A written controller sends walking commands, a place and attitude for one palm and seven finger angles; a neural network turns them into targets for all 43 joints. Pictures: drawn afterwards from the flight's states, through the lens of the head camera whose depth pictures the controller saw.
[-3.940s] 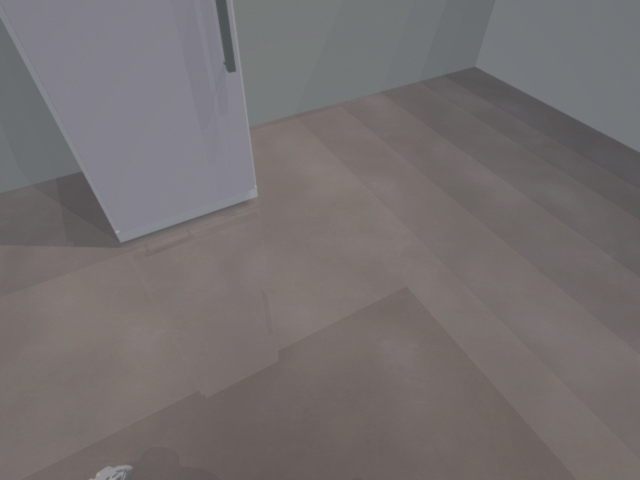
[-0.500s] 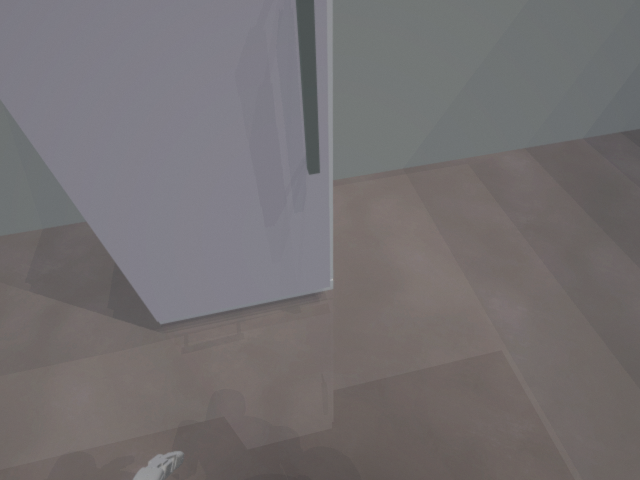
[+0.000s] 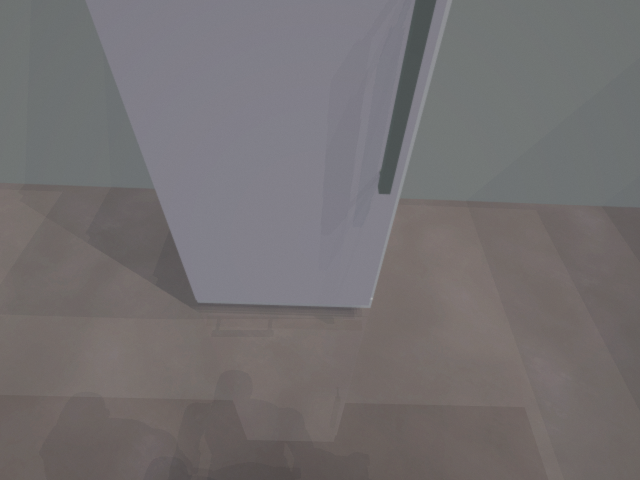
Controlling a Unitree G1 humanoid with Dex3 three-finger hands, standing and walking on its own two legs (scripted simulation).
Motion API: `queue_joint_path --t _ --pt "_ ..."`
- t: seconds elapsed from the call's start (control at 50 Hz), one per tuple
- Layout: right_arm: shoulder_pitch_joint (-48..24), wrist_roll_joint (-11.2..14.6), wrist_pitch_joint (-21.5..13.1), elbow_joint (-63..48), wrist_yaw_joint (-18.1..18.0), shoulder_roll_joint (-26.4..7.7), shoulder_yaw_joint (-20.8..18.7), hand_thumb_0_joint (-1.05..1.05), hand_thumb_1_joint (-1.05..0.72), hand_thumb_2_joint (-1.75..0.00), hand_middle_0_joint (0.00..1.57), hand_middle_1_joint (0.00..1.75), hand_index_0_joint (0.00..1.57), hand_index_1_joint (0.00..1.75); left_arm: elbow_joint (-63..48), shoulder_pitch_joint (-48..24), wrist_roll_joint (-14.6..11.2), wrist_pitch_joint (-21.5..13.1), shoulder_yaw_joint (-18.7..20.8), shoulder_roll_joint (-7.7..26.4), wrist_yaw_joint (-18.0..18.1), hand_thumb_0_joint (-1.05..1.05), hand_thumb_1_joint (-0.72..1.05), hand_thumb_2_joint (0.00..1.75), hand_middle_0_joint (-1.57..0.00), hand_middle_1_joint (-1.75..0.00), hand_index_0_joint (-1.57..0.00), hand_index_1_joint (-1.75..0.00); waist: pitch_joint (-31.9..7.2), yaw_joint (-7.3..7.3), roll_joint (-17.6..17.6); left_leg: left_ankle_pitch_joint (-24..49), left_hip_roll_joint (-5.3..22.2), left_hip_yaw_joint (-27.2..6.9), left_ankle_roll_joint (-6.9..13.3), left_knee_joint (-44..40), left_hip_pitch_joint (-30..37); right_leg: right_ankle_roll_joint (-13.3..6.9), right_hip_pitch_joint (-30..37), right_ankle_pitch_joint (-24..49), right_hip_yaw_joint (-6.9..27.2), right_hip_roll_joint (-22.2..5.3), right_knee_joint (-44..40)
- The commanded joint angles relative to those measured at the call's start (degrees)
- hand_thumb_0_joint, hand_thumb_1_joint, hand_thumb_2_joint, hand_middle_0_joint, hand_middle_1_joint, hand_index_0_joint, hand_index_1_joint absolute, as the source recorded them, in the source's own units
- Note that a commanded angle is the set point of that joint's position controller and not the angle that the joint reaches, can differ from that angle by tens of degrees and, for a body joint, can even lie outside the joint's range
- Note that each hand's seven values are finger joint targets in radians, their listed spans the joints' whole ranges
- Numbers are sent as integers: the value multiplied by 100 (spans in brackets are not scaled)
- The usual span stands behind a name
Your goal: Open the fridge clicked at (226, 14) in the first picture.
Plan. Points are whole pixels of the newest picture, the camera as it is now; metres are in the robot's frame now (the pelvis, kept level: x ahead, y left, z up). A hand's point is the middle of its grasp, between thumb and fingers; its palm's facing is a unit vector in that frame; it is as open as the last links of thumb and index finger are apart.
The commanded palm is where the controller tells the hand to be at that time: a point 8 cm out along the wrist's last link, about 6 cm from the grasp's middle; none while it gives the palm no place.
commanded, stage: take the last steps up to it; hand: right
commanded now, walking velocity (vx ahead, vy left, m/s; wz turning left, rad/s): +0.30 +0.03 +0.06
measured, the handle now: (402, 92) +0.75 -0.07 +0.12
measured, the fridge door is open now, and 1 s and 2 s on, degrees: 0 0 0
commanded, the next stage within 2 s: come to a stop and stand still in 0.62 s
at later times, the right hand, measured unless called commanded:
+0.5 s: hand out of the picture +0.08 -0.18 -0.18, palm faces +0.03 +0.99 -0.13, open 7.4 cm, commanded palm none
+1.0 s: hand (426, 373) +0.33 -0.15 -0.15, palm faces +0.05 +0.97 -0.24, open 7.2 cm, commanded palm none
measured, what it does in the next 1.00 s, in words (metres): walks ahead: right foot, then left foot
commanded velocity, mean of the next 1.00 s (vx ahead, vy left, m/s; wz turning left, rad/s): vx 0.09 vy -0.03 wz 0.02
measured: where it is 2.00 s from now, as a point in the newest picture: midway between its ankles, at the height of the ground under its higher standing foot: outside the picture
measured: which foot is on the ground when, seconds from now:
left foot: down 0.00-0.40, up 0.42-0.76, down 0.78-1.00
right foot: down 0.00-0.00, up 0.02-0.36, down 0.38-0.78, up 0.80-1.00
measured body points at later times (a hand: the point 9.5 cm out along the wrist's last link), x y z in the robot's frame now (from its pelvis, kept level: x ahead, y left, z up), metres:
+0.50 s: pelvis +0.14 -0.02 +0.00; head +0.16 -0.04 +0.44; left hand +0.19 +0.21 -0.15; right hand +0.08 -0.23 -0.17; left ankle +0.03 +0.10 -0.66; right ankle +0.18 -0.12 -0.73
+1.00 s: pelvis +0.24 +0.03 +0.00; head +0.28 +0.05 +0.45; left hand +0.25 +0.25 -0.17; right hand +0.33 -0.20 -0.14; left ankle +0.27 +0.13 -0.73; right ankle +0.21 -0.10 -0.68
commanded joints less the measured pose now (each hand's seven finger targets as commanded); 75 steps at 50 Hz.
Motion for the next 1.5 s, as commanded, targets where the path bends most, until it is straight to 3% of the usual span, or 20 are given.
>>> queue_joint_path --t 0.0,0.1,0.24,0.32,0.34,0.38,0.44,0.52,0.7,0.72,0.76,0.86,0.98,1.12,1.14,1.18,1.2,1.3,1.42,1.48 --pt "1302 51 -201 180 -183 -1138 -159 0 -90 -90 20 30 20 30 -767 -968 -22 -77 51 375 -104 0 90 90 -20 -30 -20 -30 574 -753 1404 -2303 2088 -3010 1150 -2483 593 189 -2437 -1438 993 3 2059" --pt "850 43 -439 255 -153 -505 21 0 -90 -90 20 30 20 30 -343 -316 8 -140 60 178 -173 0 90 90 -20 -30 -20 -30 711 -219 767 739 1226 -1119 767 -1891 414 295 -1994 -81 965 -94 2373" --pt "1322 4 -517 639 -164 -553 21 0 -90 -90 20 30 20 30 -538 -818 -64 -246 22 4 -218 0 90 90 -20 -30 -20 -30 685 -359 890 1740 1301 -986 837 -1635 646 167 -1563 37 807 13 1145" --pt "1174 48 -472 714 -164 -574 -24 0 -90 -90 20 30 20 30 -254 -17 -43 -368 35 79 -139 0 90 90 -20 -30 -20 -30 338 52 563 2301 943 -568 553 -475 265 34 235 482 468 402 -163" --pt "1213 60 -466 705 -146 -425 1 0 -90 -90 20 30 20 30 -28 674 -15 -409 92 360 -82 0 90 90 -20 -30 -20 -30 -63 300 72 2411 659 -361 387 614 -198 -77 1384 688 724 252 -439" --pt "1212 102 -452 400 -94 -80 70 0 -90 -90 20 30 20 30 213 1728 14 -388 242 1227 30 0 90 90 -20 -30 -20 -30 -835 538 -1871 -1360 -316 -18 34 3530 -2004 -1039 2655 766 3771 -2020 -1575" --pt "416 33 -398 333 -21 -109 21 0 -90 -90 20 30 20 30 -47 546 -30 -421 71 498 79 0 90 90 -20 -30 -20 -30 452 173 -387 -383 423 -533 65 4194 -2290 -922 736 64 2925 -1665 -2047" --pt "910 -3 -185 431 6 178 23 0 -90 -90 20 30 20 30 -155 99 -38 -473 -7 293 88 0 90 90 -20 -30 -20 -30 350 -242 -630 94 462 -269 -109 2965 -1462 -703 34 534 1599 -1020 -2202" --pt "632 -14 -273 192 -9 -3 18 0 -90 -90 20 30 20 30 -41 88 -16 -283 111 439 17 0 90 90 -20 -30 -20 -30 228 -369 -371 917 55 311 -195 116 -182 -497 143 204 1229 -745 -1231" --pt "839 -15 -326 287 -54 -189 5 0 -90 -90 20 30 20 30 2 152 -48 -283 61 284 14 0 90 90 -20 -30 -20 -30 151 -476 11 1165 218 38 -160 -364 362 -276 -73 234 1004 -474 -671" --pt "1074 23 -415 323 -179 -913 -33 0 -90 -90 20 30 20 30 -97 336 -126 -237 -103 -206 10 0 90 90 -20 -30 -20 -30 -176 -426 1586 3288 2057 -1793 516 -1087 834 195 -722 -1624 706 245 810" --pt "315 28 -282 155 -333 -774 -22 0 -90 -90 20 30 20 30 88 215 -177 49 -54 -41 104 0 90 90 -20 -30 -20 -30 -284 -353 906 5687 1858 -1089 916 -558 628 244 -590 -1412 1304 285 1854" --pt "73 -12 -127 -150 -382 -927 -188 0 -90 -90 20 30 20 30 -365 -250 -95 245 93 114 20 0 90 90 -20 -30 -20 -30 -298 -387 858 4796 1907 -819 1004 -686 383 370 -1010 -981 1447 425 2606" --pt "-151 -8 -46 -257 -299 -1022 -200 0 -90 -90 20 30 20 30 -524 -63 -110 86 45 165 -6 0 90 90 -20 -30 -20 -30 -508 -176 1240 3014 1424 -620 592 -349 -37 287 303 97 990 529 -3" --pt "-178 15 -22 -246 -286 -918 -173 0 -90 -90 20 30 20 30 -475 113 -109 35 51 228 -17 0 90 90 -20 -30 -20 -30 -545 -84 971 2326 1264 -491 360 -32 -349 244 839 712 1042 406 -713" --pt "103 89 72 -377 -253 -353 -55 0 -90 -90 20 30 20 30 -715 -175 -25 -22 138 1001 -8 0 90 90 -20 -30 -20 -30 -204 -188 -1599 -875 186 72 -273 1281 -1189 -539 501 2078 2849 -1326 -1651" --pt "-61 49 138 -353 -279 -437 -41 0 -90 -90 20 30 20 30 -764 -455 -6 -14 126 975 53 0 90 90 -20 -30 -20 -30 -46 -124 -1524 -1274 104 -416 -266 2145 -1079 -788 -47 1617 3023 -1415 -1971" --pt "436 23 100 53 -199 -452 -15 0 -90 -90 20 30 20 30 -750 -895 -67 -77 -15 620 118 0 90 90 -20 -30 -20 -30 -62 -382 -668 -468 87 -635 -259 2718 -1236 -774 427 1329 2013 -663 -1794" --pt "426 47 28 152 -231 -247 169 0 -90 -90 20 30 20 30 -373 -391 -96 -100 44 617 110 0 90 90 -20 -30 -20 -30 -246 -157 -533 -474 137 -376 -280 682 -701 -886 1167 1667 2241 -773 -1716" --pt "884 59 -80 414 -273 -329 183 0 -90 -90 20 30 20 30 -239 -376 -163 -141 3 462 93 0 90 90 -20 -30 -20 -30 -363 -315 -242 863 221 -463 -216 -951 189 -482 911 1669 1942 -381 -1281"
